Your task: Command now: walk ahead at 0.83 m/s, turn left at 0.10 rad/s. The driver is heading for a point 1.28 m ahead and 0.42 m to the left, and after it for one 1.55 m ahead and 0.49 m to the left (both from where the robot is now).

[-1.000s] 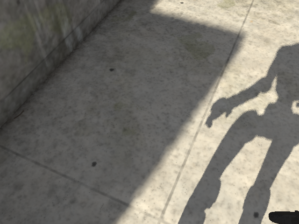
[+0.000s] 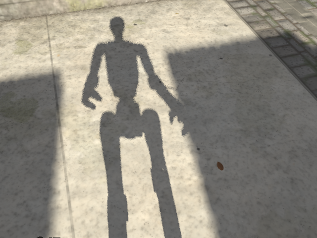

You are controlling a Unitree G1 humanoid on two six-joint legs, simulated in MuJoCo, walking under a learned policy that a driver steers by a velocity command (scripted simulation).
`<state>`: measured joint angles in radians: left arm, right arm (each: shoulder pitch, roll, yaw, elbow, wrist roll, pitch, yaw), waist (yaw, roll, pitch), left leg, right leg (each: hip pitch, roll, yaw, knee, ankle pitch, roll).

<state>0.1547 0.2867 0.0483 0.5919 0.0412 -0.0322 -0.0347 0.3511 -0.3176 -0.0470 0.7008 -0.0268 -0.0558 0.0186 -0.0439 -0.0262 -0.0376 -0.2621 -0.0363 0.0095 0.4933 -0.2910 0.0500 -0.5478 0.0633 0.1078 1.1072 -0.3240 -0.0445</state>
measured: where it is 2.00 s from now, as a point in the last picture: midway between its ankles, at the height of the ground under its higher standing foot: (44, 79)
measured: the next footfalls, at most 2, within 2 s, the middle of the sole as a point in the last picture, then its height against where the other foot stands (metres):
right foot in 0.22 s outside the picture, level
left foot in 0.64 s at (110, 223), level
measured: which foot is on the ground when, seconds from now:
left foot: down 0.00-0.22, up 0.24-0.62, down 0.64-1.00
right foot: up 0.00-0.20, down 0.22-0.64, up 0.66-1.00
